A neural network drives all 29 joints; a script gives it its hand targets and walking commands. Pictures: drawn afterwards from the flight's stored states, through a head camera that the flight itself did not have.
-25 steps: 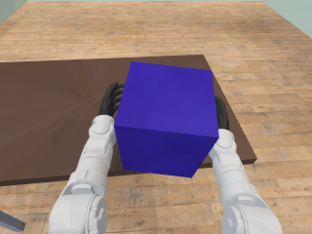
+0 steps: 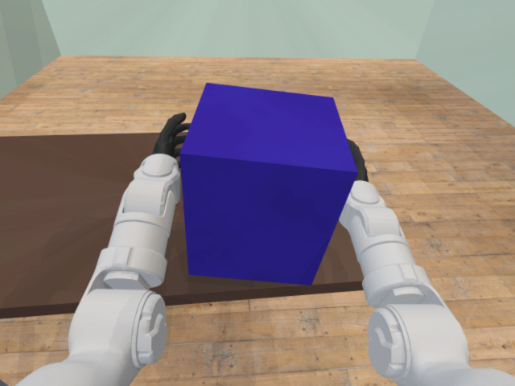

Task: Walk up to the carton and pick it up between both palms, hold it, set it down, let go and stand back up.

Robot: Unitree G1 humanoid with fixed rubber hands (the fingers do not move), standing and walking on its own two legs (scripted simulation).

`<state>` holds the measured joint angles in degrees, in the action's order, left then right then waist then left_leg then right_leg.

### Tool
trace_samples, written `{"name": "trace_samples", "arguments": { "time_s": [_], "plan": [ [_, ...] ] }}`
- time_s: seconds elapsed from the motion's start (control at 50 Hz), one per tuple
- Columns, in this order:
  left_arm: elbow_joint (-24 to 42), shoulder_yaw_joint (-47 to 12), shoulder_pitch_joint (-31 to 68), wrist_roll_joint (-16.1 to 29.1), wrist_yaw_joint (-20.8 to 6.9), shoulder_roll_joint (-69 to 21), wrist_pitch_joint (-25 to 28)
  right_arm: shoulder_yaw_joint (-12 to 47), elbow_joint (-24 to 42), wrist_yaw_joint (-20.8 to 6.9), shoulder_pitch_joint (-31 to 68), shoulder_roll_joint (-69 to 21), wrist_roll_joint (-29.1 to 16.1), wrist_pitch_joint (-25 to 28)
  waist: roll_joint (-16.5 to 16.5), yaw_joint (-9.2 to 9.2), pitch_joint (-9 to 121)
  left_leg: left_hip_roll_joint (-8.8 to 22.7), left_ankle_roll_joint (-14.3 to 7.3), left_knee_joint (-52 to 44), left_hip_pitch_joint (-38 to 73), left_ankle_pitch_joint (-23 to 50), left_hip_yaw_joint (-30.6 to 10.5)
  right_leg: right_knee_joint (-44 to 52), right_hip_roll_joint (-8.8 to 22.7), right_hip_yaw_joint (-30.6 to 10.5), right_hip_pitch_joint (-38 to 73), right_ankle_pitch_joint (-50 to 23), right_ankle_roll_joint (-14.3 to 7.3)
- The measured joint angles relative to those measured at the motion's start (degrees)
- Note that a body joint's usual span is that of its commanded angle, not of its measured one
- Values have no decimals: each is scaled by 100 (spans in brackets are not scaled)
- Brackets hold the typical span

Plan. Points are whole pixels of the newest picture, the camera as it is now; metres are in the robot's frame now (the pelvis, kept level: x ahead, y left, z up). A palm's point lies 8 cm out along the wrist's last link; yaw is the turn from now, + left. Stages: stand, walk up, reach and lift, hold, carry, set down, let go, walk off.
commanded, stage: reach and lift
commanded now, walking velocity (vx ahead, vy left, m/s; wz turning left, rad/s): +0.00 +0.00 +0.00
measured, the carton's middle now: (260, 186) +0.40 +0.01 +0.15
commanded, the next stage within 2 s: hold in 1.40 s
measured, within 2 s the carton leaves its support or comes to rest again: neither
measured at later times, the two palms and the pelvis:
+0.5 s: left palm (153, 153) +0.38 +0.17 +0.22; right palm (351, 171) +0.38 -0.13 +0.19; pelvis -0.01 +0.00 +0.00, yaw +0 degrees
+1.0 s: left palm (152, 144) +0.38 +0.16 +0.24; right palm (352, 162) +0.39 -0.13 +0.21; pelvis +0.00 +0.00 +0.00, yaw +0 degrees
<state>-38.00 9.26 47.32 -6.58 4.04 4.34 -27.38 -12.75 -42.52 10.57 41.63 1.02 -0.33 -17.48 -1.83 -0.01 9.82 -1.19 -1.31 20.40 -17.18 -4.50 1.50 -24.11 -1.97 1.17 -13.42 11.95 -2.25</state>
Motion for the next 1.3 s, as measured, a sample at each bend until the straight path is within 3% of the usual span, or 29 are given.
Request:
{"name": "trace_samples", "arguments": {
  "time_s": [0.54,0.8,1.06,1.3],
  "plan": [
    [3,90,335,0,59,128,-745,0,-489,-4,685,166,-334,-545,0,-1,-3,0,-24,51,109,-9,0,1,0,0,133,-21,13],
    [303,90,382,0,92,72,-977,313,-47,157,661,390,-858,-870,0,0,-2,0,-24,99,109,-56,0,1,0,0,157,2,18],
    [305,90,503,0,125,108,-1296,313,-170,127,779,410,-885,-1047,0,-1,-3,1,-24,123,109,-69,0,1,0,0,168,2,21],
    [691,90,524,0,207,31,-1482,395,225,158,767,550,-1107,-1238,18,0,-2,1,-26,161,109,-85,-1,1,0,0,185,1,32]
  ]
}}
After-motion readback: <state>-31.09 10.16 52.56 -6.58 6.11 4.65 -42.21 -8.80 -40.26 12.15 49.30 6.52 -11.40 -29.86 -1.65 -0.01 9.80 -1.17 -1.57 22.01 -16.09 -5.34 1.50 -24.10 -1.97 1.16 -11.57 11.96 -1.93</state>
